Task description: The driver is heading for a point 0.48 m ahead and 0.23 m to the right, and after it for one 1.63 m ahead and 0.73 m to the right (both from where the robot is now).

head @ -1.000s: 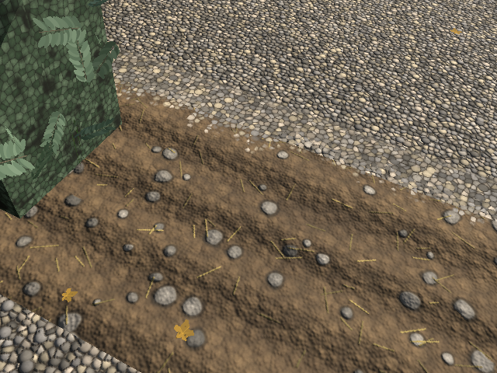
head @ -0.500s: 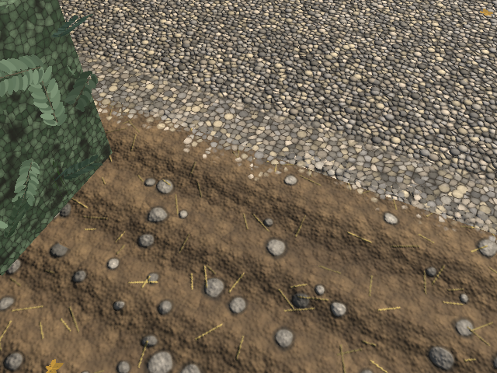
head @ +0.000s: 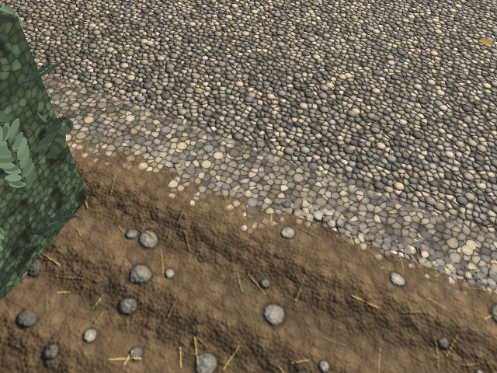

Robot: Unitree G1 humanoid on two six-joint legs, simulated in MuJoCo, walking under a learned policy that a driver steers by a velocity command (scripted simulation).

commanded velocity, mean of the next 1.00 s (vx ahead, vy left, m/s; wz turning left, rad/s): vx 0.02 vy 0.00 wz -0.51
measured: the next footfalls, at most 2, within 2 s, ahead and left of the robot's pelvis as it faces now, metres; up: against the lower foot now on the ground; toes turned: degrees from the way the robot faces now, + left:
right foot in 0.26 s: +0.06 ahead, -0.14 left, +0.00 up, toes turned -11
left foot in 0.76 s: +0.15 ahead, +0.07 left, +0.00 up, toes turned -31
